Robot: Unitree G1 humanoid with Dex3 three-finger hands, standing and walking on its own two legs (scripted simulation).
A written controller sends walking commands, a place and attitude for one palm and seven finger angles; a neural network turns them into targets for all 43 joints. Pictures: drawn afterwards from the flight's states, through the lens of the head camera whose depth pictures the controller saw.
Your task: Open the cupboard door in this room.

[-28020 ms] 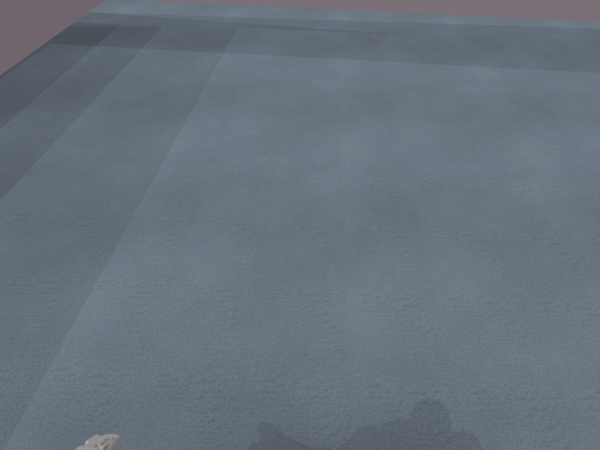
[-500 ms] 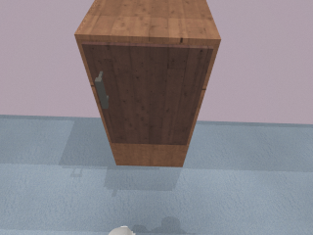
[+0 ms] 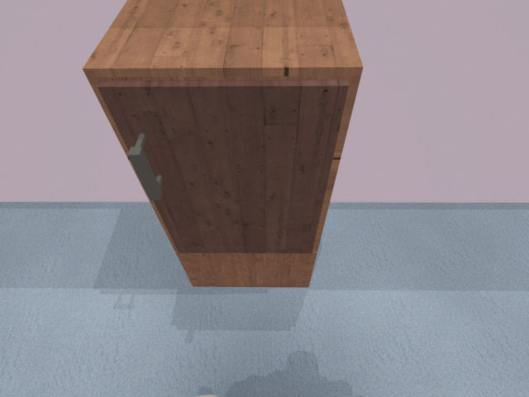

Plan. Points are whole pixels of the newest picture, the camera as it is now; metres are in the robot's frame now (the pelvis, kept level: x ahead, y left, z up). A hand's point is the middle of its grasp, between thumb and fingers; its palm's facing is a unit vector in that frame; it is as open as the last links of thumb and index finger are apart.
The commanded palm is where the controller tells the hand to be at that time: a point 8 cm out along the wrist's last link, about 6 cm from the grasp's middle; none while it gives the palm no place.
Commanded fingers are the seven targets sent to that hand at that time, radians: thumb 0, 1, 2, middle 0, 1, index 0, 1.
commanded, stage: come to a stop and stand still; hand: left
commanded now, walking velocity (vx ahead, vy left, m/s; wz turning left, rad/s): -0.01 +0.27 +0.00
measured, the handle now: (148, 168) +0.51 +0.28 -0.01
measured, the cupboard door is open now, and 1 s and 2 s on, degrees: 0 0 0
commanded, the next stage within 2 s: look again from close up in 0.84 s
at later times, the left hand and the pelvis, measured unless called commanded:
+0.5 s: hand out of the picture -0.03 +0.22 -0.17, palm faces +0.10 -0.97 -0.23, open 7.4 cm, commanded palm none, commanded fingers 0.00 0.90 0.90 -0.20 -0.30 -0.20 -0.30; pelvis -0.04 +0.02 +0.01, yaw +2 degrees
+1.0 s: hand out of the picture -0.01 +0.22 -0.17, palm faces +0.01 -0.98 -0.21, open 7.3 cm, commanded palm none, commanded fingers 0.00 0.90 0.90 -0.20 -0.30 -0.20 -0.30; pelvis -0.03 +0.04 +0.01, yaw +1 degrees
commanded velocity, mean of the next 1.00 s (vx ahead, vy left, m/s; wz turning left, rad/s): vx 0.01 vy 0.05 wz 0.00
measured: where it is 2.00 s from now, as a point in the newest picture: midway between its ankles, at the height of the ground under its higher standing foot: outside the picture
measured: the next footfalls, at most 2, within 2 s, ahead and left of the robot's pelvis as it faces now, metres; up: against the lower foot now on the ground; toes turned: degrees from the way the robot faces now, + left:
left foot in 0.46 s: -0.04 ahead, +0.15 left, +0.00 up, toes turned +3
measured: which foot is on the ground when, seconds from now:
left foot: down 0.00-0.00, up 0.02-0.44, down 0.46-1.00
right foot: down 0.00-1.00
